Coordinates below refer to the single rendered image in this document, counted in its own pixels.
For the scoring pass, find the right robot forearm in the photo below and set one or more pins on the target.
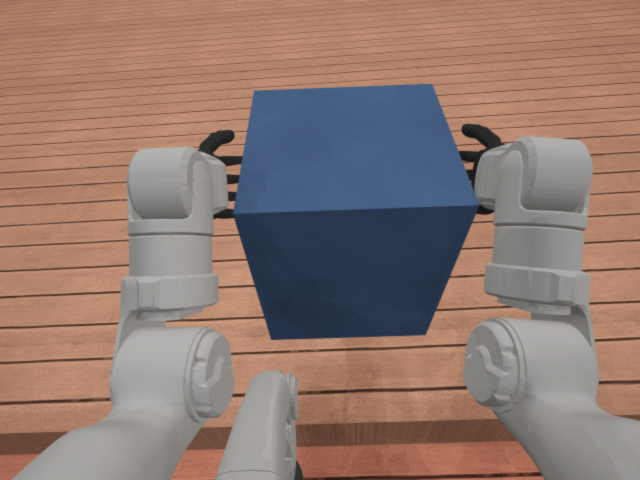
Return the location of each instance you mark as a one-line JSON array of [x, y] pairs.
[[539, 189]]

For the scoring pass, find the robot right upper arm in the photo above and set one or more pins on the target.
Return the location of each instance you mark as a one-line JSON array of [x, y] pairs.
[[540, 379]]

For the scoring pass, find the carton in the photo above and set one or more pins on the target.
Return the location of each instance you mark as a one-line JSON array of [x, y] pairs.
[[352, 207]]

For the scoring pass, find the left robot thigh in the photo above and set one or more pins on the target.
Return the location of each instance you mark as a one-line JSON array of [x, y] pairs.
[[256, 446]]

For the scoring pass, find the left robot shin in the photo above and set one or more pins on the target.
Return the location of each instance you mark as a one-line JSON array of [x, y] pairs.
[[290, 450]]

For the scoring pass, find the robot right hand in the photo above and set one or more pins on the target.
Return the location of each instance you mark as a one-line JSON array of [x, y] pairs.
[[490, 140]]

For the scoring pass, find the robot left upper arm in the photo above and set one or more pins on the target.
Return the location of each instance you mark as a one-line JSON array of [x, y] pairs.
[[166, 383]]

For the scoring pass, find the robot left hand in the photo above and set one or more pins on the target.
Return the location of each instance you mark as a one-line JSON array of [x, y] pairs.
[[208, 146]]

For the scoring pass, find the left robot forearm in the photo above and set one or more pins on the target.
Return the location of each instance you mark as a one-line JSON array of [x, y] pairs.
[[172, 195]]

